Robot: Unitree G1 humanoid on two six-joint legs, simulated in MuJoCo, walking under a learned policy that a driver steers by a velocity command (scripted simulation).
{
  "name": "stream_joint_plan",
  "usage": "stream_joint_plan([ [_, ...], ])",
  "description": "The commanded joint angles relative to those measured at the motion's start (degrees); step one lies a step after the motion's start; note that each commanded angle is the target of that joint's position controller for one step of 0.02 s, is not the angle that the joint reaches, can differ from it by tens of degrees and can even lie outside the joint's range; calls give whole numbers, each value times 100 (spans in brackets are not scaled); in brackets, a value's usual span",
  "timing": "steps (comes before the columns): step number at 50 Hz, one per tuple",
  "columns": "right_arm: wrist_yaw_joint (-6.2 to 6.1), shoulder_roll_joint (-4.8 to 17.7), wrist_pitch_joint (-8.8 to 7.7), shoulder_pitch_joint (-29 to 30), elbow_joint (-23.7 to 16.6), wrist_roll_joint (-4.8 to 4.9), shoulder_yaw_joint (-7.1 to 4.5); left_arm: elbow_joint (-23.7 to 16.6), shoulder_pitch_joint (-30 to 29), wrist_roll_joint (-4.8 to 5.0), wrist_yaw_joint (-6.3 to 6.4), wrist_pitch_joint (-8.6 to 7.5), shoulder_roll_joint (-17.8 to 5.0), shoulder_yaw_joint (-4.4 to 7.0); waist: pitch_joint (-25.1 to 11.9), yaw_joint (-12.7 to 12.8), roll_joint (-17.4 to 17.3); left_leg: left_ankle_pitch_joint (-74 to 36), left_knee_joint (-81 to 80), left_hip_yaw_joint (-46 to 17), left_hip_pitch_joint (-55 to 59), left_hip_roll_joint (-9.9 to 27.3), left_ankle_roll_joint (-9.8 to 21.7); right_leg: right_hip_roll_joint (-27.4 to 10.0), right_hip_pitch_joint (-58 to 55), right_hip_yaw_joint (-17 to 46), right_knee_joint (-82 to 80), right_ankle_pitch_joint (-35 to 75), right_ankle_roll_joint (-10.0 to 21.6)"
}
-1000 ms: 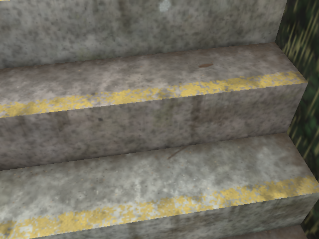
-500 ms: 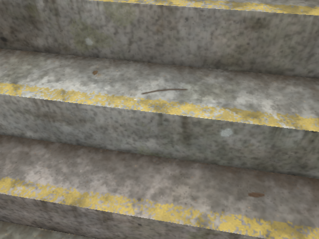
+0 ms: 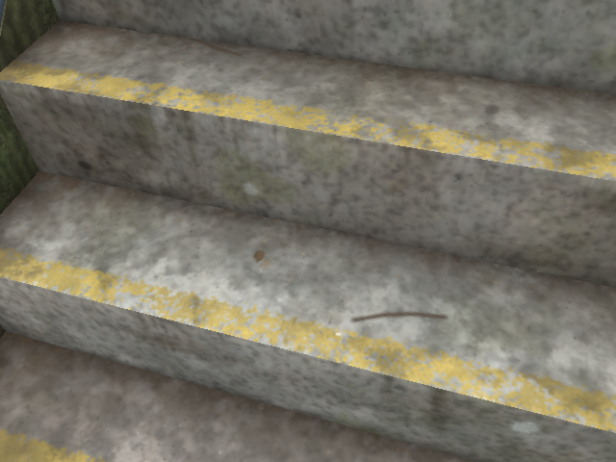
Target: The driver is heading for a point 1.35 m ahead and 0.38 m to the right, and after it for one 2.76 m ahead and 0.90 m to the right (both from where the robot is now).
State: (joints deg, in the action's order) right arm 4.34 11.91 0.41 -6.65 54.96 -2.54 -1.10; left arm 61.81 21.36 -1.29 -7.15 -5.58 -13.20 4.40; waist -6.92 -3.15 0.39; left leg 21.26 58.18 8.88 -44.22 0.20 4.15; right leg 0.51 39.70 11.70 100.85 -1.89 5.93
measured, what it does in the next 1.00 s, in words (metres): climbs: right foot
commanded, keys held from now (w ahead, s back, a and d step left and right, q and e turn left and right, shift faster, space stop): no key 1.00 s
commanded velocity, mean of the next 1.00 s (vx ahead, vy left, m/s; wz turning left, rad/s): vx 0.01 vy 0.00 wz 0.03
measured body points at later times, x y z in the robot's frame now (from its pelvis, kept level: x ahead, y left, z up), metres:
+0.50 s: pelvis +0.06 -0.03 +0.08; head +0.06 -0.05 +0.53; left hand +0.09 +0.19 -0.06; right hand +0.15 -0.24 -0.07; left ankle +0.09 +0.10 -0.66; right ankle +0.04 -0.16 -0.66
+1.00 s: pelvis +0.06 -0.03 +0.08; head +0.06 -0.04 +0.53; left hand +0.07 +0.19 -0.07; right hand +0.06 -0.24 -0.08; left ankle +0.09 +0.10 -0.66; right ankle +0.04 -0.16 -0.66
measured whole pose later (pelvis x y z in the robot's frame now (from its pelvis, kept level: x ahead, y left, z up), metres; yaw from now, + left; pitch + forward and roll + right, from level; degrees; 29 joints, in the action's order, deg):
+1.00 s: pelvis +0.06 -0.03 +0.08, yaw -1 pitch -1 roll +0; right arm -2.5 8.5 -0.5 -22.6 51.9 -0.1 -0.1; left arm 56.2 20.8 -0.3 4.1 -2.0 -6.7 -0.6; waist 0.1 -1.0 -2.1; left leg 12.1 27.4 5.7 -14.5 3.4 -0.4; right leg -0.4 10.4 1.1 27.2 -16.2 -0.6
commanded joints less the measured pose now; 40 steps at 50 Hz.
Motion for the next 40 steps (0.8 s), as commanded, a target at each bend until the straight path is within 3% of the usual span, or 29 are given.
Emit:
stream_joint_plan([
  [1,94,-390,-252,564,-103,-100,137,32,669,2,219,179,535,-163,67,663,495,27,-3409,-2392,1185,1043,706,-207,1575,313,552,86,184],
  [2,97,-558,-317,856,-330,-68,213,117,729,-9,208,237,396,-122,35,867,361,-260,-3433,-1779,994,827,549,-363,1262,115,46,-36,-70],
  [3,142,-651,-370,1246,-605,-34,279,37,665,-9,121,269,412,-136,61,1162,251,-277,-3570,-1048,556,572,227,-505,442,-160,-558,-374,-397],
  [4,158,-227,-337,1952,-1032,-37,217,9,681,28,7,197,145,-93,-68,1403,-69,-1050,-3828,-118,-522,182,8,-403,-1196,-647,-926,-315,-595],
  [5,147,233,-436,2206,-1252,83,133,-27,695,41,-178,129,-86,-32,37,1541,-177,-1436,-4030,277,-832,16,-104,-396,-2096,-899,-1719,-292,-921],
  [6,115,642,-468,2117,-1324,37,38,-75,716,5,-180,22,-317,-10,53,1463,-285,-1914,-4167,206,-757,158,97,-264,-2599,-918,-1970,-275,-1162],
  [7,134,807,-480,2000,-1313,20,-11,-188,662,-46,-158,-69,-332,-42,55,1377,-177,-2126,-3951,34,-72,377,204,-347,-2662,-794,-2823,-161,-1343],
  [8,169,871,-464,1650,-1200,35,-47,-327,547,-23,-120,-97,-317,-91,219,1202,-278,-2294,-3777,-234,762,624,361,-398,-2440,-666,-3735,-445,-1436],
  [9,231,771,-435,1331,-1025,67,-26,-463,486,30,-76,-88,-298,-133,418,1065,-385,-2296,-3479,-506,1471,879,482,-476,-2267,-531,-4679,-705,-1499],
  [10,418,445,-402,759,-764,322,65,-772,138,317,74,-13,-300,-211,615,933,-232,-1883,-3383,-964,2531,1145,471,-522,-1682,-429,-6789,-1247,-1523],
  [11,-353,106,-500,-692,-487,314,12,-401,-121,309,888,126,754,-390,735,257,-551,-3398,-2914,-376,3219,846,402,175,-1657,-1609,-7317,-616,-828],
  [12,-573,219,-517,-1405,-297,385,-17,-450,-284,300,1158,109,544,-465,544,-132,-539,-3654,-2851,-680,3818,709,191,104,-1807,-1264,-7656,-24,-612],
  [13,-671,256,-488,-1443,-408,340,-46,-484,-132,219,1216,67,228,-425,303,-136,-130,-3134,-2583,-763,3885,734,-88,-395,-2268,-641,-7408,2017,-481],
  [14,-650,152,-472,-1582,-407,367,-21,-565,-264,202,1232,37,196,-475,66,-299,201,-2496,-2845,-798,3566,689,-190,-594,-2819,-471,-7311,2915,-317],
  [15,-621,174,-428,-1463,-416,334,-2,-652,-291,226,1204,28,221,-467,75,-194,250,-1829,-3101,-717,3466,653,-217,-684,-2904,-438,-7364,2555,-302],
  [16,-598,202,-380,-994,-496,334,5,-657,-243,232,1193,10,228,-488,54,-13,-61,-1520,-3120,-726,3548,602,-166,-652,-2824,-417,-7593,1806,-338],
  [17,-580,88,-346,-993,-584,314,42,-667,-232,222,1172,7,-40,-409,143,-59,498,-1251,-3345,-717,3622,673,-231,-666,-2612,-340,-7562,1368,-254],
  [19,-624,247,-282,-738,-637,247,36,-671,-150,196,1133,53,140,-396,589,121,308,-1183,-3396,-740,3473,682,-263,-635,-2407,-374,-7759,316,-311],
  [20,-657,240,-231,-645,-682,239,39,-711,-137,121,1108,87,119,-359,675,195,153,-1233,-3399,-745,3392,680,-263,-646,-2380,-404,-7857,-106,-382],
  [23,-630,111,-253,-760,-680,297,43,-734,61,67,1095,158,167,-361,750,270,137,-1305,-3421,-790,3250,718,-252,-656,-2484,-474,-7812,-58,-379],
  [29,-639,-5,-245,-1265,-547,278,21,-804,135,72,1141,219,132,-354,866,296,72,-1141,-3518,-813,2973,710,-229,-652,-2657,-530,-7823,-407,-337],
  [32,-657,28,-205,-1517,-504,311,-3,-808,166,77,1157,266,91,-359,933,282,31,-1164,-3559,-787,2895,707,-263,-656,-2718,-546,-7832,-435,-323],
  [40,-693,67,-144,-1943,-463,269,0,-773,209,91,1157,328,126,-401,1048,240,-43,-1015,-3600,-782,2926,735,-258,-636,-2635,-562,-7927,-703,-280],
])
Keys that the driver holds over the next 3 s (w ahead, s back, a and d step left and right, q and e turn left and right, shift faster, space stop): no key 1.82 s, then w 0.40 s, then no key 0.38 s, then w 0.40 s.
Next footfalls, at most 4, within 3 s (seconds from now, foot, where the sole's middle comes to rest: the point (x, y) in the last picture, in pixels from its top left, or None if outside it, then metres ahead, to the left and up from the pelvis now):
0.24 right None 0.08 -0.16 -0.70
2.54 right None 0.34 -0.12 -0.48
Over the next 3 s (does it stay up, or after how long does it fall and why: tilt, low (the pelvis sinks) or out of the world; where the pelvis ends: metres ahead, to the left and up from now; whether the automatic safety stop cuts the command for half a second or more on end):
stays up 0.23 0.03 0.24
